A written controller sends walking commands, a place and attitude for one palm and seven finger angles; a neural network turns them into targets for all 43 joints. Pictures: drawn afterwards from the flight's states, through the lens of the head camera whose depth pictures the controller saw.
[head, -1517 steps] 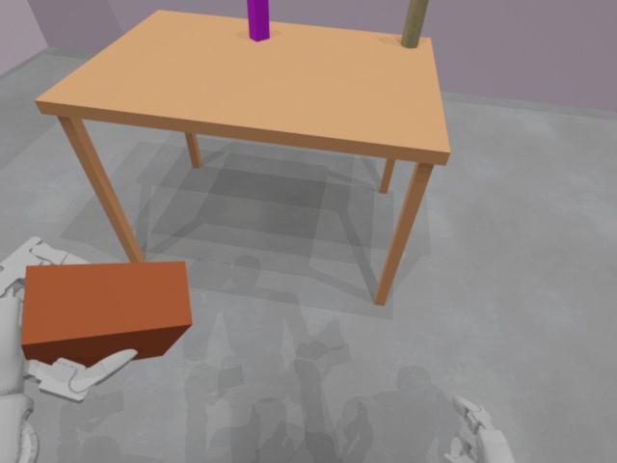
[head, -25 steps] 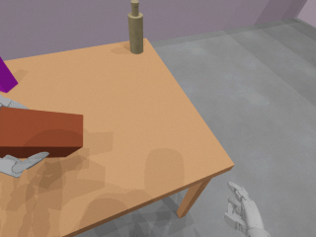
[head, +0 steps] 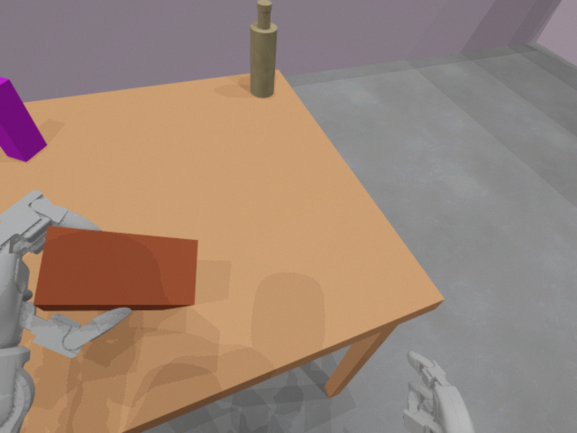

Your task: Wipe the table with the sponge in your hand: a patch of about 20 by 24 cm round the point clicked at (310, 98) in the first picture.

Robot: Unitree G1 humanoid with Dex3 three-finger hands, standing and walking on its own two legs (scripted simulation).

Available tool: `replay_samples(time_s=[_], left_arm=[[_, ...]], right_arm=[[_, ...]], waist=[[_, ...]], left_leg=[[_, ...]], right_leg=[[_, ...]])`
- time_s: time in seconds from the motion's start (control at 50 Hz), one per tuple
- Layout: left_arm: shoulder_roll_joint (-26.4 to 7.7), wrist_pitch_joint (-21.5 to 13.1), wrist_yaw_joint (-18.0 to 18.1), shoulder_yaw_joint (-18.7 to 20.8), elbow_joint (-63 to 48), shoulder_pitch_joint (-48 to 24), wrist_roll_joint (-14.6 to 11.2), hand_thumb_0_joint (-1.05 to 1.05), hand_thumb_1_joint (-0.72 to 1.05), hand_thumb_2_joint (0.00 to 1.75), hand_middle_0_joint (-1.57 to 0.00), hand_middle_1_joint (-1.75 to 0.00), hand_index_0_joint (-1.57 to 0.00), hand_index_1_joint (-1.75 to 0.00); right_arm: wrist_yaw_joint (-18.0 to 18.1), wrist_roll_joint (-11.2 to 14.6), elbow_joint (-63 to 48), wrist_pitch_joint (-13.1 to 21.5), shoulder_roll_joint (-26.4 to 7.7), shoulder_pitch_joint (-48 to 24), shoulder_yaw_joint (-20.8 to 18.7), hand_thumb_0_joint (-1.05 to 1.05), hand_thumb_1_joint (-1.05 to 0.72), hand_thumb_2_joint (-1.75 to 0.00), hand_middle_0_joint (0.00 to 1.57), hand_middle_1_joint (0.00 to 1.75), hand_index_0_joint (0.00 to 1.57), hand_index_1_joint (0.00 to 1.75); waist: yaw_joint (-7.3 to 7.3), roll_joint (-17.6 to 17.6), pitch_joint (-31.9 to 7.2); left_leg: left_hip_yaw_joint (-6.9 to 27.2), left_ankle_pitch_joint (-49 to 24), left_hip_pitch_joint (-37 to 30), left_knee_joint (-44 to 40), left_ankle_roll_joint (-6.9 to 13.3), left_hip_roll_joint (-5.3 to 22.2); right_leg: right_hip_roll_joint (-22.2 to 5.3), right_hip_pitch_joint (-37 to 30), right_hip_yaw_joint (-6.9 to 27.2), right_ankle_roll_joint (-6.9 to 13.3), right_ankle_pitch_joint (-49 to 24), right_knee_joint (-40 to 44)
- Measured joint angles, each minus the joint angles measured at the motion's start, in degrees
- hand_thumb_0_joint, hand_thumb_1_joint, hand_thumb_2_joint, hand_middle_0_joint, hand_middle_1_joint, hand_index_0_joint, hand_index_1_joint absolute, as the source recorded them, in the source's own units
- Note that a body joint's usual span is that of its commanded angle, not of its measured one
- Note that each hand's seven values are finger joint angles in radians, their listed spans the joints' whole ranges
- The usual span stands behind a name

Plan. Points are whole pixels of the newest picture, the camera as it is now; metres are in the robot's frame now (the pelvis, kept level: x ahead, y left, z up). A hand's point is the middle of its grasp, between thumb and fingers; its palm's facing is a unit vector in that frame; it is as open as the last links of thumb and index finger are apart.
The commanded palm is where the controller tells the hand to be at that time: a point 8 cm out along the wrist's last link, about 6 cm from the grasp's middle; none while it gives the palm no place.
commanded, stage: come to a stop and stand still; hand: left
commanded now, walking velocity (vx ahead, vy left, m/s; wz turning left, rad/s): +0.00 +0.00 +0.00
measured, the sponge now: (139, 277) +0.24 +0.20 +0.13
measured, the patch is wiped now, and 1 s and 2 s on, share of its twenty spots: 0.00 0.00 0.00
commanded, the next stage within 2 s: look again from close up in 0.06 s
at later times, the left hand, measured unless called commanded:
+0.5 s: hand (104, 283) +0.22 +0.22 +0.15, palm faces +0.36 -0.86 -0.37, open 10.5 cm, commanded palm +0.16 +0.25 +0.18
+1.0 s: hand (104, 304) +0.20 +0.21 +0.15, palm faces +0.33 -0.69 -0.64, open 10.5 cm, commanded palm +0.17 +0.24 +0.19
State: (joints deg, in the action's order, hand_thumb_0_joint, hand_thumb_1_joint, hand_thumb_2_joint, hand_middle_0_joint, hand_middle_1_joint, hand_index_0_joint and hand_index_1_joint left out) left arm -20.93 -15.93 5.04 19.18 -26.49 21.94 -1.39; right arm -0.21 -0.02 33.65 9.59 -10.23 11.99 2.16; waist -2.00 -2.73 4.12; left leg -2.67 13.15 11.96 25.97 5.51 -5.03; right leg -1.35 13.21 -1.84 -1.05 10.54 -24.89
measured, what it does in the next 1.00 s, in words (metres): shifts its weight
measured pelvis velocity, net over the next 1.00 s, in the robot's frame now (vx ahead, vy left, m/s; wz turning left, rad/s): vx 0.01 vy -0.07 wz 0.03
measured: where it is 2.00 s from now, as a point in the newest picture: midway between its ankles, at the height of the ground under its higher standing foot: outside the picture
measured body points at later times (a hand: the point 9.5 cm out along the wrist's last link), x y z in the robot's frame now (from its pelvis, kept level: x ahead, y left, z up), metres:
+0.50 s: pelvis +0.00 -0.03 +0.00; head +0.03 -0.01 +0.45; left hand +0.20 +0.26 +0.17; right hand +0.19 -0.25 -0.06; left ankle +0.01 +0.04 -0.74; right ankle +0.03 -0.14 -0.74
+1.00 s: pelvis +0.01 -0.07 -0.01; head +0.02 -0.07 +0.44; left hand +0.18 +0.24 +0.19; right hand +0.22 -0.30 -0.08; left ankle +0.01 +0.04 -0.74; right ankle +0.03 -0.14 -0.74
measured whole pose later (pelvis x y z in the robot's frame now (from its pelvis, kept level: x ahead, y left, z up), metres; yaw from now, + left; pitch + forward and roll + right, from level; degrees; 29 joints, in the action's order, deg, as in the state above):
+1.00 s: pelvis +0.01 -0.07 -0.01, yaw +1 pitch +0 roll +0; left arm -30.1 -2.2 0.0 22.3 -26.3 24.2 2.8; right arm 3.1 -0.7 34.2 5.2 -15.0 9.5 0.3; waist -5.4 0.3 0.4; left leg 0.3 17.7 17.3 34.8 0.8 -1.2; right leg 3.1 18.3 -3.6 4.4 16.2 -34.1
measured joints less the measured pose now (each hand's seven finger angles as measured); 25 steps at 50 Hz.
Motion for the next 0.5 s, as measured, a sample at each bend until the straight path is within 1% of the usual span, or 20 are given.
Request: replay_samples(time_s=[0.06, 0.16, 0.22, 0.32, 0.38, 0.5], left_arm=[[-0.77, 0.59, -0.64, -0.43, 0.83, 1.12, 0.16, -0.01, -0.54, 1.03, -0.71, -1.32, -0.71, -1.32], [-2.16, 1.58, -0.57, 1.44, 1.44, 1.76, -0.17, -0.01, -0.55, 1.03, -0.71, -1.32, -0.71, -1.32], [-1.68, 1.65, -0.12, 1.90, 0.60, 1.91, -0.41, -0.01, -0.55, 1.03, -0.71, -1.32, -0.71, -1.32], [-0.06, 1.49, 0.28, 0.68, -0.34, 2.14, -0.35, -0.01, -0.55, 1.03, -0.71, -1.32, -0.71, -1.32], [0.26, 1.81, 0.33, 0.12, 0.41, 2.15, -0.29, -0.01, -0.55, 1.03, -0.71, -1.32, -0.71, -1.32], [0.28, 3.26, 0.47, -0.07, 2.59, 1.96, -0.42, -0.01, -0.55, 1.03, -0.71, -1.32, -0.71, -1.32]], right_arm=[[0.30, -0.01, -0.56, -0.86, 0.25, -0.40, -0.13, 0.01, -0.90, -0.90, 0.21, 0.30, 0.21, 0.30], [0.87, 0.08, -1.23, -1.58, 0.18, -0.49, -0.02, 0.01, -0.90, -0.90, 0.21, 0.30, 0.20, 0.30], [1.04, 0.07, -0.95, -1.48, -0.39, -0.42, -0.02, 0.01, -0.90, -0.90, 0.21, 0.30, 0.20, 0.30], [1.30, 0.04, -0.30, -1.35, -1.38, -0.30, -0.39, 0.01, -0.90, -0.90, 0.21, 0.30, 0.20, 0.30], [1.57, 0.14, -0.14, -1.47, -1.57, -0.42, -0.57, 0.01, -0.90, -0.90, 0.21, 0.30, 0.20, 0.30], [2.10, 0.17, -0.39, -1.72, -1.65, -0.73, -0.57, 0.01, -0.90, -0.90, 0.21, 0.30, 0.20, 0.30]], waist=[[0.43, 0.16, 0.14], [0.43, 0.21, 0.78], [0.06, 0.34, 0.89], [-0.41, 0.93, 0.23], [-0.34, 1.22, -0.35], [0.35, 1.37, -0.87]], left_leg=[[0.15, -0.19, -0.15, -0.29, -0.32, 0.08], [0.73, -0.32, -0.02, -0.21, -0.59, 0.73], [1.01, -0.26, 0.03, -0.07, -0.82, 1.13], [1.23, -0.20, -0.18, -0.23, -1.20, 1.59], [1.25, -0.21, -0.26, -0.40, -1.44, 1.95], [1.21, -0.22, -0.03, -0.61, -1.85, 2.74]], right_leg=[[0.06, -0.24, -0.13, -0.16, -0.17, 0.37], [0.73, -0.71, -0.76, 0.34, -0.73, 1.39], [1.13, -0.97, -1.05, 0.71, -0.95, 1.87], [1.61, -1.35, -1.25, 1.16, -1.04, 2.41], [1.99, -1.51, -1.26, 1.47, -1.21, 2.87], [2.81, -1.52, -1.20, 2.10, -1.69, 3.84]])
